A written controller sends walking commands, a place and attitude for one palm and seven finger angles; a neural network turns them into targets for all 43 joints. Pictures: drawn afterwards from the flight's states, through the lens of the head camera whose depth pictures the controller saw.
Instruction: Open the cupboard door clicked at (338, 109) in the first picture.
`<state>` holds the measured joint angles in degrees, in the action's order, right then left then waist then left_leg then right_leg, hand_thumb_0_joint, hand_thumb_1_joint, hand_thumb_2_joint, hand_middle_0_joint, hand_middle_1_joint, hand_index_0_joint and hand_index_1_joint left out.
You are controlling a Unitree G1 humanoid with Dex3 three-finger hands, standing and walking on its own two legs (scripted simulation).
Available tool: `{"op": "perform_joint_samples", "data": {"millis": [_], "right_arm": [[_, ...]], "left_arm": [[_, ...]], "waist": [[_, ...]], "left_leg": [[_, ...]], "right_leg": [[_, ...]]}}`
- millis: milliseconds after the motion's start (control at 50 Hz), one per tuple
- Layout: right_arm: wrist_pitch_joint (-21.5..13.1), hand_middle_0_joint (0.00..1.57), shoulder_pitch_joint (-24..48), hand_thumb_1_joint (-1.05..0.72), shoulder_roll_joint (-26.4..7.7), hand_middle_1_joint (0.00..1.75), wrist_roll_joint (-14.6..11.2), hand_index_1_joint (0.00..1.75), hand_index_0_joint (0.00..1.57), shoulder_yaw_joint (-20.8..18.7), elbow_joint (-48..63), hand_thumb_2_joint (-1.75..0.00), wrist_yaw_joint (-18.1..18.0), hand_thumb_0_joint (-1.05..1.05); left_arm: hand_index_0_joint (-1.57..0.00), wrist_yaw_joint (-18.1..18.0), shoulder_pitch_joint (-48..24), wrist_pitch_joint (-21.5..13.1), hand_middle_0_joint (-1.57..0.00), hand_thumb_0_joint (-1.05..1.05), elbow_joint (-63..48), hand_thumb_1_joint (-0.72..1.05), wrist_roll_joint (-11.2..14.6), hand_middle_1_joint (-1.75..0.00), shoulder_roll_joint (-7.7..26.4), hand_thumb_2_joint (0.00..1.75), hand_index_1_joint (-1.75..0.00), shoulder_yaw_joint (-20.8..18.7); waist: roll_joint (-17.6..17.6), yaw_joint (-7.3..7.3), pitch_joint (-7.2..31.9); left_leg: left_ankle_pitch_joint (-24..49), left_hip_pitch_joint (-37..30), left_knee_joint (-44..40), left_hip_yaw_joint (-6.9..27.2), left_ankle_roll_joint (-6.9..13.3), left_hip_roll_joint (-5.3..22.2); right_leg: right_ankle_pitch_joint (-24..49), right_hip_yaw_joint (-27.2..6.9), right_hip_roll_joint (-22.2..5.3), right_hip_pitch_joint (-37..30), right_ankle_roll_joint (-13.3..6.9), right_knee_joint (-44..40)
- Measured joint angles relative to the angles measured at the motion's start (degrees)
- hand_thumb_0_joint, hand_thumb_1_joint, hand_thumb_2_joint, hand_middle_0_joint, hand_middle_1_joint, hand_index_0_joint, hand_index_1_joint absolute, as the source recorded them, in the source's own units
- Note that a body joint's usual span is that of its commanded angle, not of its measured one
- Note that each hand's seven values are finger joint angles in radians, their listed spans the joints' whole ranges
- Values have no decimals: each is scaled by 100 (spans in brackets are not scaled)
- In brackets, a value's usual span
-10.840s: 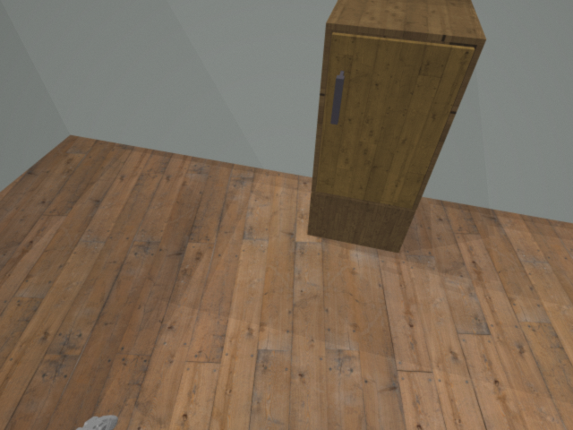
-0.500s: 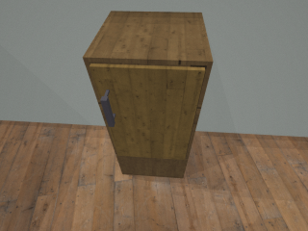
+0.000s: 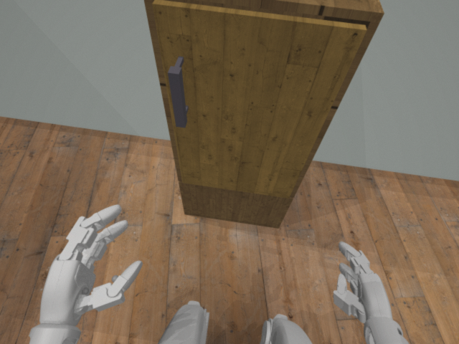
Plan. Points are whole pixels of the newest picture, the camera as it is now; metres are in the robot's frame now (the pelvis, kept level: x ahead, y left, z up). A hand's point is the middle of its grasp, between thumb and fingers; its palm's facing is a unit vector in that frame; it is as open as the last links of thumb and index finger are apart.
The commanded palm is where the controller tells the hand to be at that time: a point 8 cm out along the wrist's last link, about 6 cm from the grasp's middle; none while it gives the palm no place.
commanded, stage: raise the hand with hooked fingers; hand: left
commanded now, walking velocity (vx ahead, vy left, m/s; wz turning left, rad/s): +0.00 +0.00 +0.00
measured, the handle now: (180, 93) +0.59 +0.19 +0.06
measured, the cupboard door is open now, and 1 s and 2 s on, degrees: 0 0 0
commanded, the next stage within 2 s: move the hooked fingers beside the handle in 1.50 s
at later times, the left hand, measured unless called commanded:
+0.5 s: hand (105, 237) +0.25 +0.23 +0.05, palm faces -0.05 -1.00 -0.07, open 12.6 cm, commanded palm +0.23 +0.29 +0.06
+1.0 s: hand (79, 191) +0.31 +0.28 +0.08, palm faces +0.02 -1.00 -0.07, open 13.9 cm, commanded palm +0.28 +0.33 +0.08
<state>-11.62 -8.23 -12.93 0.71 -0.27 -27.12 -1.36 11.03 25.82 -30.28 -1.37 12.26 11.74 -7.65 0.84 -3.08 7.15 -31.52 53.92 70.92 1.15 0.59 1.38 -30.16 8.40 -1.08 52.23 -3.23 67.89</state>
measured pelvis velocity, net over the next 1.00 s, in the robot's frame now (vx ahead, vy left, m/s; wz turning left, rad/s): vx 0.02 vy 0.01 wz -0.02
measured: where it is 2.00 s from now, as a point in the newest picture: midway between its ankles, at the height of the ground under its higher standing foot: outside the picture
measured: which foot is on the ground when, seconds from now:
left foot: down 0.00-1.00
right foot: down 0.00-1.00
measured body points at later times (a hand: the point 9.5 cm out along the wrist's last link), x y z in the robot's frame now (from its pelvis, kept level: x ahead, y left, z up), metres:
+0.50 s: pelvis +0.00 +0.02 +0.01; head +0.08 +0.04 +0.46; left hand +0.25 +0.29 +0.05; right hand +0.16 -0.24 -0.06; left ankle +0.03 +0.11 -0.64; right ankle +0.03 -0.09 -0.64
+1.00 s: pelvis +0.02 +0.01 +0.03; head +0.10 +0.03 +0.47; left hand +0.30 +0.34 +0.09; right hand +0.18 -0.23 -0.05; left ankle +0.03 +0.11 -0.64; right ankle +0.03 -0.09 -0.64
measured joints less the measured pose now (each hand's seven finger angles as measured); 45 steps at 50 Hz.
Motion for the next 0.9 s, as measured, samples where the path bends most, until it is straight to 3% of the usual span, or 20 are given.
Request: {"op": "perform_joint_samples", "data": {"millis": [40, 80, 160, 200, 240, 280, 340, 420, 500, 560, 700, 900], "right_arm": [[-31, 20, -30, -90, 77, 30, -8, 30, 20, 167, -151, -90, -19, 1], [-10, 20, -84, -90, 168, 30, -54, 30, 20, 315, -274, -90, -41, 1], [166, 21, -305, -90, 305, 30, -196, 30, 20, 463, -330, -89, -92, 1], [232, 21, -454, -90, 319, 30, -222, 30, 20, 446, -319, -89, -128, 1], [242, 21, -613, -90, 290, 30, -223, 30, 20, 373, -314, -89, -154, 1], [198, 21, -757, -90, 222, 30, -198, 30, 20, 279, -334, -89, -175, 1], [95, 21, -883, -90, 31, 30, -137, 30, 20, 172, -398, -90, -171, 1], [-1, 21, -805, -90, -255, 30, -149, 30, 20, 111, -485, -90, -166, 1], [-47, 21, -629, -90, -342, 30, -232, 30, 20, 91, -456, -90, -224, 1], [-73, 20, -567, -90, -260, 30, -254, 30, 20, 101, -366, -90, -248, 1], [-92, 20, -574, -90, -142, 30, -193, 30, 20, 192, -278, -90, -161, 1], [-3, 21, -550, -90, -192, 30, -227, 30, 20, 305, -420, -90, -206, 1]], "left_arm": [[-24, 180, -314, -75, -23, 2, -151, 35, 40, -65, 63, 67, -65, 48], [-24, 437, -688, 80, -23, 1, -89, 31, 67, -68, 135, 65, -68, 105], [-25, 774, -1139, 1073, -24, 1, 303, 21, 154, -74, 260, 61, -74, 99], [-25, 695, -1102, 1508, -25, 1, 394, 17, 235, -77, 272, 59, -77, -12], [-26, 455, -916, 1659, -26, 1, 339, 12, 306, -80, 245, 57, -80, -165], [-26, 175, -707, 1505, -26, 1, 224, 8, 324, -83, 224, 55, -83, -319], [-27, -58, -615, 962, -26, 1, 211, 1, 248, -88, 290, 52, -88, -505], [-27, 223, -960, 529, -27, 0, 593, -9, 233, -94, 464, 48, -94, -593], [-28, 736, -1284, 850, -27, 0, 923, -18, 332, -100, 578, 44, -100, -550], [-28, 873, -1298, 1100, -28, 0, 928, -25, 431, -104, 622, 41, -104, -624], [-30, 714, -1528, 885, -29, 0, 1120, -40, 546, -114, 709, 34, -114, -1085], [-30, 1558, -2180, 1140, -30, -1, 2009, -49, 696, -119, 1006, 31, -119, -1381]], "waist": [[-121, 8, 5], [-196, 55, 13], [-237, 252, -19], [-217, 344, -36], [-197, 403, -34], [-167, 418, -8], [-148, 403, 59], [-170, 381, 57], [-177, 404, -11], [-136, 438, -34], [-140, 385, 35], [-189, 334, -54]], "left_leg": [[11, 161, 101, 58, 21, -7], [40, 269, 134, 57, 43, -5], [150, 224, -48, -59, 97, -1], [213, 83, -228, -137, 120, 8], [264, -79, -409, -194, 136, 14], [297, -201, -544, -227, 149, 11], [296, -207, -568, -204, 168, -22], [226, -29, -381, -140, 189, -64], [201, -40, -371, -139, 201, -54], [229, -228, -546, -170, 186, -31], [263, -456, -787, -122, 154, -36], [231, -461, -803, -110, 124, -2]], "right_leg": [[31, 57, -7, 106, 21, 29], [81, 58, -7, 200, 43, 30], [224, -55, -1, 206, 95, -132], [304, -132, 15, 104, 122, -292], [373, -189, 31, -33, 146, -464], [416, -223, 36, -144, 164, -595], [405, -202, 8, -173, 184, -629], [315, -143, -34, -42, 200, -469], [314, -145, -21, -60, 216, -483], [357, -180, 12, -227, 214, -657], [379, -137, 27, -479, 197, -911], [349, -131, 66, -474, 167, -925]]}}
